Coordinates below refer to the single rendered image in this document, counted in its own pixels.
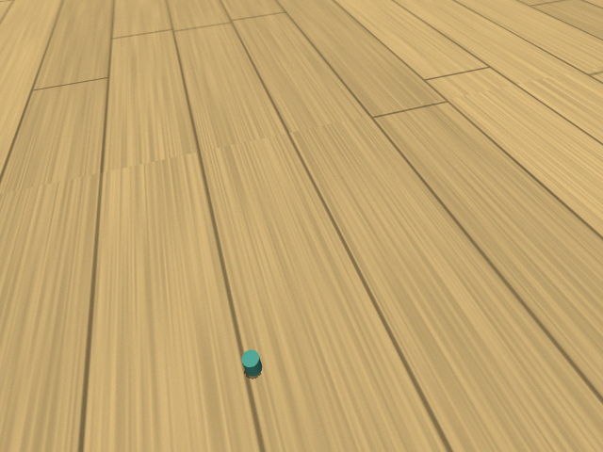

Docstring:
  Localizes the tin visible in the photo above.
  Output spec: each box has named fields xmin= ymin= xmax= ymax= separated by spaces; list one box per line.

xmin=241 ymin=350 xmax=262 ymax=376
